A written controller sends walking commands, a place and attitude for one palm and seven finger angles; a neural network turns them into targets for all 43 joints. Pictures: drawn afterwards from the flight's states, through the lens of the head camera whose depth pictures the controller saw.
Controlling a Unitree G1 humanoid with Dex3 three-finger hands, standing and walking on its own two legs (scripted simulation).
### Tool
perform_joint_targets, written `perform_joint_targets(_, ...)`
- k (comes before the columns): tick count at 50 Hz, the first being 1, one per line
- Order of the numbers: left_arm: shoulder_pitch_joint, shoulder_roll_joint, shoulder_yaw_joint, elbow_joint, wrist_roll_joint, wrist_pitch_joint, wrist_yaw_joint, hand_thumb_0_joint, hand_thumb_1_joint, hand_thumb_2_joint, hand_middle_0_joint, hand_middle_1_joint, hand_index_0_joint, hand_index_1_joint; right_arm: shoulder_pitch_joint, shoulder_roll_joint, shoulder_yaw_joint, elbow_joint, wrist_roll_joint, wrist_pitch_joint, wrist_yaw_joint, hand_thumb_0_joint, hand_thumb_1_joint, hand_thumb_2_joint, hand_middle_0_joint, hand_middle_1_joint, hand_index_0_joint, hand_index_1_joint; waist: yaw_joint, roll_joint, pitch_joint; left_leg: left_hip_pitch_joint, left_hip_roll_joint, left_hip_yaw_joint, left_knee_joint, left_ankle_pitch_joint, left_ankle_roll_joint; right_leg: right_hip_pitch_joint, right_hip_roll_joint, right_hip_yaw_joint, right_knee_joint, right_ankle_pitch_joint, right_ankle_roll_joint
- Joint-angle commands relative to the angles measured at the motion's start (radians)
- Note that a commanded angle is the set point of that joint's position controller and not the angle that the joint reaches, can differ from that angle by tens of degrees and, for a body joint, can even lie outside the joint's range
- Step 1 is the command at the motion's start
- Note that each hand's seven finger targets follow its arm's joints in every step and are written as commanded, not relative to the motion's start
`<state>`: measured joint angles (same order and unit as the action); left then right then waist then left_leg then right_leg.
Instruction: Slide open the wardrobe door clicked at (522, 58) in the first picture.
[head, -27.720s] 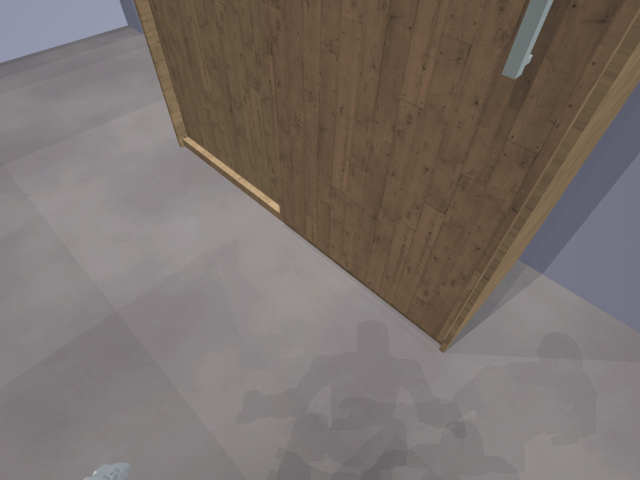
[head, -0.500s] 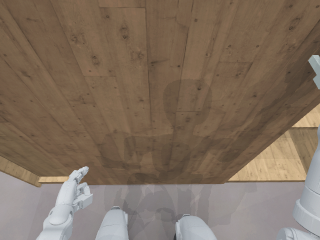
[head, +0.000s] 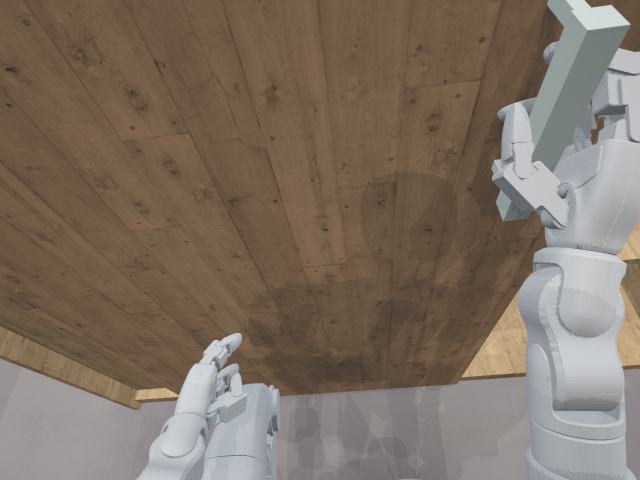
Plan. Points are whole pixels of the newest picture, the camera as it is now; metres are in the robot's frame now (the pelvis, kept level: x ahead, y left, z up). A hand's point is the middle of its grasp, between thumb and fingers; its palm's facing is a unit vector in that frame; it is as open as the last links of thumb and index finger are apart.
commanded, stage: step sideways, sliding the door along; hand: right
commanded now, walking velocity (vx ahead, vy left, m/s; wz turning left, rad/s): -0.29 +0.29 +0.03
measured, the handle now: (534, 119) +0.35 -0.22 +0.24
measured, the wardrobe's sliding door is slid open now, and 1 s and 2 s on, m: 0.58 0.58 0.58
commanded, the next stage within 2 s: stop walking and hold the door there in 0.02 s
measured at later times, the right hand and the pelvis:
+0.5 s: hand (512, 164) +0.32 -0.20 +0.22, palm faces +0.68 +0.71 -0.20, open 7.4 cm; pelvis +0.04 +0.10 -0.08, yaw +0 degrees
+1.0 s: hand (497, 189) +0.31 -0.19 +0.21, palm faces +0.40 +0.91 -0.13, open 6.8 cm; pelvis -0.04 +0.04 -0.01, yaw +7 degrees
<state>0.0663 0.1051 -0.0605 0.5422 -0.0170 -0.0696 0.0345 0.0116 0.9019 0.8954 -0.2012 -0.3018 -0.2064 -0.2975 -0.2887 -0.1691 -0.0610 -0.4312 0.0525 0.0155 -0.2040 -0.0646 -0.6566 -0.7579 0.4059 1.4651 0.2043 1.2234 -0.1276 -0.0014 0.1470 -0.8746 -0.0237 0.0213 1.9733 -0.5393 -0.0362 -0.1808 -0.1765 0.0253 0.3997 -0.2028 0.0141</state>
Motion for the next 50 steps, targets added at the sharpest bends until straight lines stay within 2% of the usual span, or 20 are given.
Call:
perform_joint_targets(1,-0.052,0.193,0.086,-0.157,-0.001,-0.043,0.026,0.000,0.900,0.900,-0.200,-0.300,-0.200,-0.300,-0.378,-0.001,0.220,-0.330,0.003,-0.147,0.073,0.000,-0.900,-0.900,0.450,1.400,0.450,1.400,0.139,-0.279,-0.375,-0.301,0.035,-0.045,0.073,-0.037,-0.006,0.457,-0.283,0.144,-0.030,0.517,-0.264)
perform_joint_targets(6,-0.047,0.208,0.101,-0.181,-0.002,-0.067,0.022,0.000,0.900,0.900,-0.200,-0.300,-0.200,-0.300,-0.331,-0.041,0.163,-0.324,-0.001,-0.174,0.067,0.000,-0.900,-0.900,0.450,1.400,0.450,1.400,0.137,-0.346,-0.333,-0.280,0.055,-0.030,0.010,-0.039,-0.014,0.415,-0.299,0.104,-0.054,0.520,-0.249)
perform_joint_targets(7,0.038,0.252,0.130,-0.115,0.002,-0.048,0.047,0.000,0.900,0.900,-0.200,-0.300,-0.200,-0.300,-0.057,-0.505,-0.410,-0.003,-0.015,-0.172,0.014,0.000,-0.900,-0.900,0.450,1.400,0.450,1.400,0.116,-0.355,-0.337,-0.291,0.041,0.018,-0.031,-0.040,-0.021,0.434,-0.281,0.038,-0.093,0.546,-0.222)
perform_joint_targets(8,0.005,0.222,0.110,-0.159,-0.003,-0.042,0.040,0.000,0.900,0.900,-0.200,-0.300,-0.200,-0.300,-0.075,-0.292,-0.210,-0.075,0.011,-0.177,0.038,0.000,-0.900,-0.900,0.450,1.400,0.450,1.400,0.136,-0.385,-0.317,-0.254,0.038,0.009,-0.070,-0.059,0.009,0.389,-0.263,0.039,-0.025,0.554,-0.233)
perform_joint_targets(12,-0.013,0.229,0.098,-0.121,-0.026,-0.069,0.031,0.000,0.900,0.900,-0.200,-0.300,-0.200,-0.300,-0.051,-0.411,-0.352,-0.077,0.023,-0.226,0.055,0.000,-0.900,-0.900,0.450,1.400,0.450,1.400,0.115,-0.463,-0.308,0.160,0.076,0.090,-0.680,-0.045,0.050,0.176,-0.191,-0.106,-0.074,0.524,-0.152)
perform_joint_targets(15,0.074,0.222,0.115,-0.029,-0.023,-0.092,0.031,0.000,0.900,0.900,-0.200,-0.300,-0.200,-0.300,0.008,-0.525,-0.492,0.070,-0.016,-0.213,0.061,0.000,-0.900,-0.900,0.450,1.400,0.450,1.400,0.113,-0.093,-0.388,0.689,0.031,0.010,-1.320,0.377,0.048,-0.018,-0.044,-0.084,0.432,0.252,-0.058)
perform_joint_targets(17,0.036,0.169,0.082,-0.028,-0.028,-0.093,0.050,0.000,0.900,0.900,-0.200,-0.300,-0.200,-0.300,0.055,-0.735,-0.642,0.131,-0.016,-0.191,0.076,0.000,-0.900,-0.900,0.450,1.400,0.450,1.400,0.133,0.306,-0.402,0.750,0.305,-0.467,-1.498,0.874,0.166,-0.293,0.130,0.062,1.073,-0.293,-0.032)
perform_joint_targets(18,0.000,0.149,0.041,-0.033,-0.009,-0.105,0.062,0.000,0.900,0.900,-0.200,-0.300,-0.200,-0.300,-0.035,-0.818,-0.696,0.063,-0.032,-0.194,0.068,0.000,-0.900,-0.900,0.450,1.400,0.450,1.400,0.126,0.211,-0.348,0.567,0.389,-0.632,-1.583,0.868,0.226,-0.320,0.144,0.066,1.220,-0.312,-0.015)
perform_joint_targets(19,-0.010,0.160,0.021,0.019,0.024,-0.115,0.060,0.000,0.900,0.900,-0.200,-0.300,-0.200,-0.300,-0.128,-0.880,-0.717,0.097,-0.045,-0.201,0.055,0.000,-0.900,-0.900,0.450,1.400,0.450,1.400,0.114,-0.012,-0.191,0.439,0.366,-0.593,-1.579,0.899,0.231,-0.382,0.134,0.024,1.219,-0.381,-0.026)
perform_joint_targets(20,0.057,0.180,0.045,0.037,-0.001,-0.094,0.043,0.000,0.900,0.900,-0.200,-0.300,-0.200,-0.300,-0.037,-0.713,-0.596,0.272,-0.050,-0.162,0.077,0.000,-0.900,-0.900,0.450,1.400,0.450,1.400,0.162,0.207,-0.115,0.348,0.410,-0.723,-1.669,0.537,0.254,-0.392,0.101,0.089,1.004,-0.424,0.026)
perform_joint_targets(21,0.081,0.250,0.115,0.008,-0.001,-0.069,0.021,0.000,0.900,0.900,-0.200,-0.300,-0.200,-0.300,-0.089,-0.592,-0.522,0.094,-0.018,-0.164,0.087,0.000,-0.900,-0.900,0.450,1.400,0.450,1.400,0.152,0.510,-0.259,0.472,0.336,-0.621,-1.693,0.398,0.253,-0.310,0.181,0.076,0.961,-0.326,0.041)
perform_joint_targets(23,0.037,0.267,0.151,-0.013,-0.026,-0.062,0.030,0.000,0.900,0.900,-0.200,-0.300,-0.200,-0.300,0.003,-0.611,-0.608,0.183,0.007,-0.163,0.069,0.000,-0.900,-0.900,0.450,1.400,0.450,1.400,0.140,0.689,-0.328,0.548,0.330,-0.486,-1.641,0.561,0.355,-0.213,0.178,0.061,0.820,-0.342,0.017)
perform_joint_targets(26,0.044,0.255,0.144,-0.001,-0.039,-0.043,0.048,0.000,0.900,0.900,-0.200,-0.300,-0.200,-0.300,0.104,-0.525,-0.561,0.243,0.000,-0.156,0.046,0.000,-0.900,-0.900,0.450,1.400,0.450,1.400,0.134,0.529,-0.407,0.624,0.309,-0.362,-1.544,0.702,0.158,-0.108,0.178,0.038,0.443,-0.305,-0.022)
perform_joint_targets(27,0.058,0.252,0.138,0.009,-0.043,-0.043,0.053,0.000,0.900,0.900,-0.200,-0.300,-0.200,-0.300,0.117,-0.474,-0.512,0.236,-0.007,-0.156,0.045,0.000,-0.900,-0.900,0.450,1.400,0.450,1.400,0.149,0.435,-0.405,0.599,0.270,-0.290,-1.466,0.672,0.175,-0.046,0.178,0.015,0.222,-0.210,-0.032)
perform_joint_targets(30,0.007,0.250,0.113,0.012,-0.028,-0.053,0.067,0.000,0.900,0.900,-0.200,-0.300,-0.200,-0.300,0.183,-0.281,-0.315,0.262,-0.005,-0.186,0.055,0.000,-0.900,-0.900,0.450,1.400,0.450,1.400,0.141,-0.447,-0.285,0.411,-0.002,-0.064,-0.921,0.077,0.031,-0.041,-0.014,0.156,-0.200,0.284,-0.003)
perform_joint_targets(31,0.002,0.256,0.126,0.028,-0.002,-0.056,0.061,0.000,0.900,0.900,-0.200,-0.300,-0.200,-0.300,0.154,-0.304,-0.310,0.268,-0.018,-0.203,0.050,0.000,-0.900,-0.900,0.450,1.400,0.450,1.400,0.160,-0.461,-0.222,0.478,0.000,-0.125,-0.710,0.084,0.037,-0.231,-0.072,0.268,-0.188,0.226,-0.018)
perform_joint_targets(34,0.075,0.275,0.136,0.042,-0.033,-0.020,0.039,0.000,0.900,0.900,-0.200,-0.300,-0.200,-0.300,0.285,-0.313,-0.308,0.435,-0.025,-0.177,0.058,0.000,-0.900,-0.900,0.450,1.400,0.450,1.400,0.136,0.079,-0.158,0.460,0.035,-0.030,-1.063,0.134,0.033,-0.113,-0.048,0.149,-0.093,0.360,-0.141)
perform_joint_targets(39,0.132,0.280,0.088,0.032,-0.026,-0.001,0.017,0.000,0.900,0.900,-0.200,-0.300,-0.200,-0.300,0.192,-0.301,-0.214,0.483,-0.023,-0.151,0.113,0.000,-0.900,-0.900,0.450,1.400,0.450,1.400,0.158,-0.087,-0.206,0.720,0.115,-0.057,-1.685,0.427,0.098,-0.118,0.011,0.113,0.001,-0.123,-0.038)
perform_joint_targets(43,0.112,0.286,0.108,0.017,-0.036,0.008,0.036,0.000,0.900,0.900,-0.200,-0.300,-0.200,-0.300,0.107,-0.272,-0.170,0.534,0.013,-0.135,0.105,0.000,-0.900,-0.900,0.450,1.400,0.450,1.400,0.157,0.172,-0.217,0.509,0.133,-0.160,-1.692,0.154,0.139,0.006,0.041,0.133,-0.027,-0.201,-0.017)
perform_joint_targets(50,0.061,0.280,0.078,0.021,-0.028,0.059,0.062,0.000,0.900,0.900,-0.200,-0.300,-0.200,-0.300,0.015,-0.306,-0.171,0.666,0.005,-0.120,0.071,0.000,-0.900,-0.900,0.450,1.400,0.450,1.400,0.129,-0.120,-0.192,0.675,0.009,0.016,-1.451,0.183,0.079,-0.161,-0.046,0.189,-0.373,-0.466,0.016)
